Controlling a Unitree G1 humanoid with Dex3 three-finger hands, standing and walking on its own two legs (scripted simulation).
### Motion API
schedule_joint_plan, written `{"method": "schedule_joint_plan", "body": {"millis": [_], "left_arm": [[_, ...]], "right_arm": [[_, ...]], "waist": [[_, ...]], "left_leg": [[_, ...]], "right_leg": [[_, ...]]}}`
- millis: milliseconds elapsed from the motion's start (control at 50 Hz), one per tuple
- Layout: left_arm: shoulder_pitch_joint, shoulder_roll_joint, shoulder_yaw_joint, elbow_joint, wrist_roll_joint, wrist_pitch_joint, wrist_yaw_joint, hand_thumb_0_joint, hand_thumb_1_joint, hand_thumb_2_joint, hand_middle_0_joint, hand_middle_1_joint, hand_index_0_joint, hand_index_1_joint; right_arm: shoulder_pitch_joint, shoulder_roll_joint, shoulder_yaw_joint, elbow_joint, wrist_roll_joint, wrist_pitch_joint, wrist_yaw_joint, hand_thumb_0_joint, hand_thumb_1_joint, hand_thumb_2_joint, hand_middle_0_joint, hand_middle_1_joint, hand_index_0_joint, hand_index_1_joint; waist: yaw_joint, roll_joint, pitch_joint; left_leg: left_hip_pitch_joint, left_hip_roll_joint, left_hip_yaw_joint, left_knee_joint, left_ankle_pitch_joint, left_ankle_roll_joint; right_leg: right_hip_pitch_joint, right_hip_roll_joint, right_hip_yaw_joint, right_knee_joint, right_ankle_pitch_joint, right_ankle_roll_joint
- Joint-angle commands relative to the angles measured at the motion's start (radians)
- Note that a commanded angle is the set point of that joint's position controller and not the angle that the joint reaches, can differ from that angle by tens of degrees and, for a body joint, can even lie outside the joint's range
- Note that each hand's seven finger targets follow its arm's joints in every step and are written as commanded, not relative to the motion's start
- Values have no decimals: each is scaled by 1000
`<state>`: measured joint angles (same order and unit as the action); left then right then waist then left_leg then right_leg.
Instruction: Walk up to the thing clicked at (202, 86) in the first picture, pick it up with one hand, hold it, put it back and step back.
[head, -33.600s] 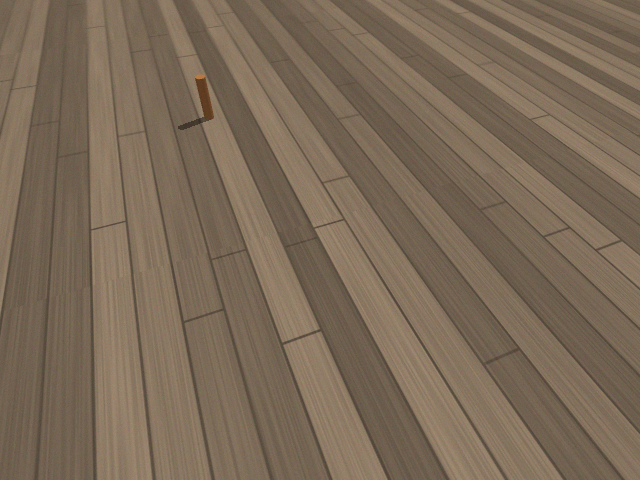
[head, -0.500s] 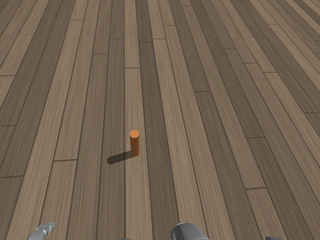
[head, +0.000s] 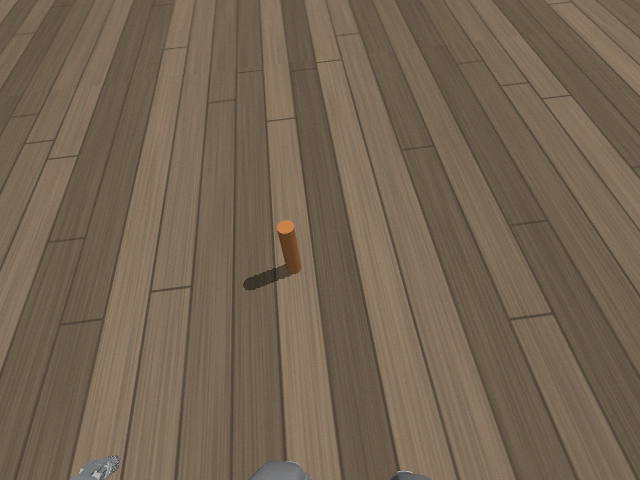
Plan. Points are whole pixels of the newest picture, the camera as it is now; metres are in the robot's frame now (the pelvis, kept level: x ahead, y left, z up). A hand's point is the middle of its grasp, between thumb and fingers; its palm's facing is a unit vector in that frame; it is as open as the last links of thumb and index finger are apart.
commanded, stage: step back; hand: left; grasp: from the side
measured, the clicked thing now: (290, 248) +0.86 +0.18 -0.64
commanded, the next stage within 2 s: stand in 1.62 s
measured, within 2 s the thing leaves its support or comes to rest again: neither
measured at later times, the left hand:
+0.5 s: hand out of the picture -0.10 +0.24 -0.16, palm faces -0.04 -0.92 -0.39, open 7.4 cm
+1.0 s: hand out of the picture -0.13 +0.25 -0.14, palm faces +0.01 -0.92 -0.40, open 7.4 cm
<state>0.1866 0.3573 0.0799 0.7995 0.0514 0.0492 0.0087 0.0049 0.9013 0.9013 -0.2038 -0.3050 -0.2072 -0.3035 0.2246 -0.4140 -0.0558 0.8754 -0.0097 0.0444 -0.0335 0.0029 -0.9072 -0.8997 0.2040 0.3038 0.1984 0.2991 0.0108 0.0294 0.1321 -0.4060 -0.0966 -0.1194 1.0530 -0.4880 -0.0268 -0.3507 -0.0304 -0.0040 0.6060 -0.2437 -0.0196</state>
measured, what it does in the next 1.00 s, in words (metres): walks backwards: left foot, then right foot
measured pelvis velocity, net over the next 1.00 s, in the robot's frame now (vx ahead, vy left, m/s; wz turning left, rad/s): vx -0.21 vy -0.03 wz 0.01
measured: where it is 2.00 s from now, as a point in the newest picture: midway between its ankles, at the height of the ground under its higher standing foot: outside the picture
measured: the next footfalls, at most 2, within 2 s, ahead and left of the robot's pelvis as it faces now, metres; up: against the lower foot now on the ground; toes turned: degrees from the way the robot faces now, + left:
left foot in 0.10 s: -0.04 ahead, +0.12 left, +0.00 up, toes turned +1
right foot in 0.46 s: -0.14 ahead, -0.15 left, +0.00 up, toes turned +1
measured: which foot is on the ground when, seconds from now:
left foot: up 0.00-0.08, down 0.10-0.50, up 0.52-0.72, down 0.74-1.00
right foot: down 0.00-0.12, up 0.14-0.44, down 0.46-1.00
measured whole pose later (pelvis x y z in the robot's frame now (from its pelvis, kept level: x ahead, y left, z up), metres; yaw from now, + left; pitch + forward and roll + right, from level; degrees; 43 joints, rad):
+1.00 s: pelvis -0.21 -0.03 +0.00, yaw +1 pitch -2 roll +0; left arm 0.19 0.41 0.07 0.96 0.03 -0.02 -0.02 0.00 0.91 0.90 -0.20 -0.30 -0.20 -0.30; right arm 0.27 -0.35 -0.05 0.98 -0.04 -0.02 0.02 0.00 -0.90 -0.90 0.21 0.30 0.20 0.30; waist -0.01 -0.01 0.06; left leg -0.20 0.01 -0.04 0.56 -0.33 -0.01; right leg -0.29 -0.02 -0.02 0.62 -0.40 -0.03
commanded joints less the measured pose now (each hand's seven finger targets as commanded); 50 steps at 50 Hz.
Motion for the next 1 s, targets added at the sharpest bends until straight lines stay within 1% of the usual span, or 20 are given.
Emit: {"method": "schedule_joint_plan", "body": {"millis": [0, 80, 120, 140, 220, 340, 420, 440, 460, 480, 500, 560, 660, 720, 760, 780, 800, 840, 920, 980], "left_arm": [[-20, 243, 71, -109, -3, -15, 30, 0, 900, 900, -200, -300, -200, -300], [-57, 216, 48, -130, -27, 15, 14, 0, 900, 900, -200, -300, -200, -300], [-91, 199, 46, -149, -41, 15, 16, 0, 900, 900, -200, -300, -200, -300], [-137, 233, 61, -145, -27, 17, 24, 0, 900, 900, -200, -300, -200, -300], [-24, 219, 61, -69, -45, 21, 9, 0, 900, 900, -200, -300, -200, -300], [-39, 187, 39, -62, -29, -25, 6, 0, 900, 900, -200, -300, -200, -300], [81, 187, 43, 45, -25, -51, 5, 0, 900, 900, -200, -300, -200, -300], [101, 224, 55, 67, -15, -57, 6, 0, 900, 900, -200, -300, -200, -300], [112, 284, 70, 65, -3, -63, 6, 0, 900, 900, -200, -300, -200, -300], [41, 374, 88, 34, -6, -58, 5, 0, 900, 900, -200, -300, -200, -300], [-51, 414, 86, 6, 1, -56, 7, 0, 900, 900, -200, -300, -200, -300], [-140, 275, 51, 0, -3, -69, 12, 0, 900, 900, -200, -300, -200, -300], [-23, 292, 63, 41, 4, -79, 0, 0, 900, 900, -200, -300, -200, -300], [-39, 264, 45, 34, -12, -59, -9, 0, 900, 900, -200, -300, -200, -300], [16, 140, 9, 34, -31, -59, -10, 0, 900, 900, -200, -300, -200, -300], [-67, 223, 34, 42, -30, -60, -1, 0, 900, 900, -200, -300, -200, -300], [-95, 269, 43, 50, -26, -67, -3, 0, 900, 900, -200, -300, -200, -300], [-69, 238, 42, 52, -31, -73, -16, 0, 900, 900, -200, -300, -200, -300], [-52, 206, 40, 76, -31, -89, -22, 0, 900, 900, -200, -300, -200, -300], [73, 204, 47, 134, -23, -106, -2, 0, 900, 900, -200, -300, -200, -300]], "right_arm": [[-2, -128, -32, -94, -12, -42, -10, 0, -900, -900, 200, 300, 200, 300], [93, -158, -57, -38, -26, -48, -6, 0, -900, -900, 200, 300, 200, 300], [2, -347, -88, -73, -36, -41, 4, 0, -900, -900, 200, 300, 200, 300], [-46, -378, -96, -93, -37, -46, -2, 0, -900, -900, 200, 300, 200, 300], [-138, -204, -45, -108, -39, -53, -13, 0, -900, -900, 200, 300, 200, 300], [-23, -202, -58, -83, -30, -42, -5, 0, -900, -900, 200, 300, 200, 300], [-88, -239, -58, -86, -20, -13, 12, 0, -900, -900, 200, 300, 200, 300], [-93, -206, -47, -90, -15, -9, 14, 0, -900, -900, 200, 300, 200, 300], [-113, -154, -31, -114, -9, -11, 17, 0, -900, -900, 200, 300, 200, 300], [-167, -141, -33, -137, -9, -13, 8, 0, -900, -900, 200, 300, 200, 300], [-163, -191, -57, -109, -11, -10, 2, 0, -900, -900, 200, 300, 200, 300], [-103, -173, -47, -45, 0, -21, 18, 0, -900, -900, 200, 300, 200, 300], [-93, -143, -30, -27, -17, -55, 31, 0, -900, -900, 200, 300, 200, 300], [6, -136, -45, 29, -26, -84, 28, 0, -900, -900, 200, 300, 200, 300], [17, -220, -73, 34, -46, -101, 18, 0, -900, -900, 200, 300, 200, 300], [-1, -310, -85, 29, -34, -97, 23, 0, -900, -900, 200, 300, 200, 300], [-35, -311, -91, 27, -26, -96, 27, 0, -900, -900, 200, 300, 200, 300], [-54, -229, -65, 23, -38, -98, 31, 0, -900, -900, 200, 300, 200, 300], [-7, -232, -69, 40, -30, -94, 36, 0, -900, -900, 200, 300, 200, 300], [-61, -145, -39, 8, -4, -70, 36, 0, -900, -900, 200, 300, 200, 300]], "waist": [[30, -274, -195], [-8, -127, -226], [-14, 211, -175], [-50, 233, -139], [40, 75, -102], [-44, 145, -211], [0, 191, -251], [7, 119, -255], [13, -55, -220], [38, -197, -163], [39, -243, -83], [-28, -134, -3], [42, -233, -63], [-8, -187, -139], [7, 112, -183], [-26, 112, -117], [-22, 99, -52], [1, 80, -20], [-26, 138, -69], [55, 61, -150]], "left_leg": [[-50, 89, 52, -308, -42, 13], [210, 100, 68, -680, 361, 50], [175, 465, -376, -720, 526, 262], [7, 556, -480, -759, 494, 359], [99, 322, -90, -635, 648, 222], [421, 338, -71, -529, 643, 271], [237, 288, -2, -448, 474, 198], [131, 247, 24, -381, 387, 159], [-79, 164, 60, -264, 185, 97], [-112, 81, 46, -171, -67, 39], [21, 98, -29, -48, -87, 17], [-2, 45, -12, -26, 46, 35], [-9, 81, 73, -346, -14, 9], [228, 59, 118, -747, 145, 31], [459, 325, -335, -798, 184, 123], [295, 431, -464, -803, -28, 256], [161, 459, -472, -829, -114, 301], [197, 346, -268, -797, -14, 236], [207, 288, -162, -704, 244, 199], [62, 203, -25, -475, 306, 118]], "right_leg": [[333, -239, 218, -80, 439, -183], [152, -144, 136, 81, 248, -82], [-129, 95, 32, 380, -357, 1], [-67, 67, 166, 567, -420, 11], [-136, 132, 197, 704, -249, 5], [-127, 43, 88, 222, -290, 55], [176, 66, -25, -230, -51, 10], [259, 42, 53, -233, -22, -13], [287, -95, 308, -230, -95, -65], [66, -298, 508, -287, -230, -193], [-184, -376, 598, -346, -328, -256], [-115, -194, 262, -259, -159, -163], [105, -173, 270, -244, -291, -145], [121, -153, 193, -79, -82, -112], [-173, 7, 46, 224, -158, -9], [-185, 0, 23, 263, -325, -5], [-120, -35, 61, 298, -312, -10], [-126, -35, 54, 233, -285, -16], [14, 24, -34, 29, -188, -5], [312, 42, -32, -179, 16, -16]]}}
